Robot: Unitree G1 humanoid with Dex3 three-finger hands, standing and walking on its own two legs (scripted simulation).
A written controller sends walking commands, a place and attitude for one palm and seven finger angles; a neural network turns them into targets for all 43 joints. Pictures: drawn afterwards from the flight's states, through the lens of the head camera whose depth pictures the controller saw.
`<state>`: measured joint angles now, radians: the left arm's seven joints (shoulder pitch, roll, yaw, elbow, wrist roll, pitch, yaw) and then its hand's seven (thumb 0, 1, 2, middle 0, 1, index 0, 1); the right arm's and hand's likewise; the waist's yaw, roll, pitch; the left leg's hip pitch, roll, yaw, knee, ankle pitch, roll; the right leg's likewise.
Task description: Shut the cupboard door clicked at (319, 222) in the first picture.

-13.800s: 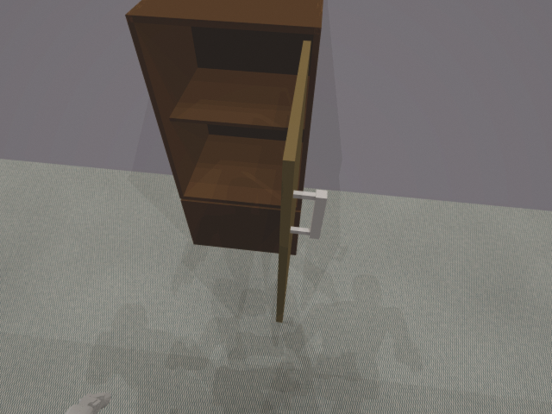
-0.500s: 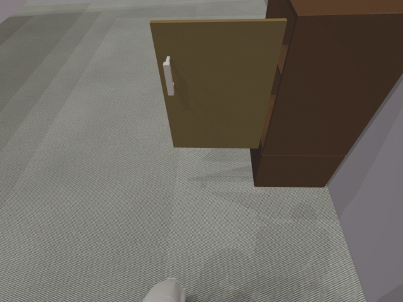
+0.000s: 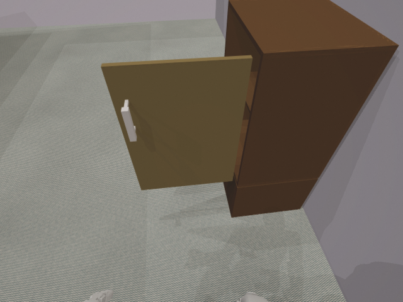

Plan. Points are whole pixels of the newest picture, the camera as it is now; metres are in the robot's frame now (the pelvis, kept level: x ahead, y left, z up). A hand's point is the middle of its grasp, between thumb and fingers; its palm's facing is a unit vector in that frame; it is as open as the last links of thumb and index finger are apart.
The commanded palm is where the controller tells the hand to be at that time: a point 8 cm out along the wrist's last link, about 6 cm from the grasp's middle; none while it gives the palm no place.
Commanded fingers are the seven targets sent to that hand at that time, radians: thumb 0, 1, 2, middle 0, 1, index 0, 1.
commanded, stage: take the last steps up to it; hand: left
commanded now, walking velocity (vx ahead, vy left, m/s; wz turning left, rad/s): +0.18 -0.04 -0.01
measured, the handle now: (129, 120) +0.62 +0.25 -0.02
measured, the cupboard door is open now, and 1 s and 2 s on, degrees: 89 89 89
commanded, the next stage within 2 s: come to a stop and stand still in 0.08 s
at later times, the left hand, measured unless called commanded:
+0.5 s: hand out of the picture +0.10 +0.16 -0.19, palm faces +0.11 -0.98 -0.19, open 7.3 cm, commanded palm none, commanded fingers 0.00 0.90 0.90 -0.20 -0.30 -0.20 -0.30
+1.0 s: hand out of the picture +0.05 +0.12 -0.17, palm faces +0.04 -0.98 -0.20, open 7.4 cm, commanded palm none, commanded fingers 0.00 0.90 0.90 -0.20 -0.30 -0.20 -0.30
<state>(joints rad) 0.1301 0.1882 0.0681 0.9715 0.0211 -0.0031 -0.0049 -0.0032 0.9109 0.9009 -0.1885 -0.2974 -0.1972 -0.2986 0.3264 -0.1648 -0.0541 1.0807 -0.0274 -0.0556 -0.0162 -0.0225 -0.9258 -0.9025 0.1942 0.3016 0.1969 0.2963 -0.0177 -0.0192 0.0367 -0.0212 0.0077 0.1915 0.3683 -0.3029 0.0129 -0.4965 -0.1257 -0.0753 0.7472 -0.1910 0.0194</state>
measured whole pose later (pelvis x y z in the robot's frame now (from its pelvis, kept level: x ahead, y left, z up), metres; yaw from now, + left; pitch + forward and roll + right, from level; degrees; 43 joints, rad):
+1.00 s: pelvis +0.05 -0.05 +0.00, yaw +0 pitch -3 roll +0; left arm 0.30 0.13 0.01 1.12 0.01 0.01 0.03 0.00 0.91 0.90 -0.19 -0.30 -0.20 -0.30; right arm 0.24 -0.18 -0.05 1.11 -0.01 0.02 -0.02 -0.01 -0.93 -0.90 0.19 0.30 0.20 0.30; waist -0.02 0.03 0.02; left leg -0.28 0.07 0.05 0.44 -0.10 -0.02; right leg -0.10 0.00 -0.07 0.47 -0.32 -0.02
